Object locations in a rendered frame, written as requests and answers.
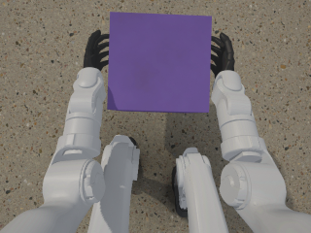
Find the robot left forearm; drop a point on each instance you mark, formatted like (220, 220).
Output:
(80, 139)

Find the robot left shin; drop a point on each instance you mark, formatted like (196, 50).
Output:
(108, 149)

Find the left robot hand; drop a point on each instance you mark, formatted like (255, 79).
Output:
(93, 56)

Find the robot shin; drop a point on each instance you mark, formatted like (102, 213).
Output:
(182, 194)
(108, 149)

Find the robot right forearm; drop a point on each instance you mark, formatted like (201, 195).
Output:
(240, 136)

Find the robot right shin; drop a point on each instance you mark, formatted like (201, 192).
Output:
(182, 194)

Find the right robot hand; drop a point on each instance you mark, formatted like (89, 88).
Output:
(225, 54)

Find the robot left upper arm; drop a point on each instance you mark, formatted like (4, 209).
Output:
(70, 188)

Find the robot right upper arm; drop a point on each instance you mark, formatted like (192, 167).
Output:
(257, 192)

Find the carton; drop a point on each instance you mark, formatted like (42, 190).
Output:
(159, 63)

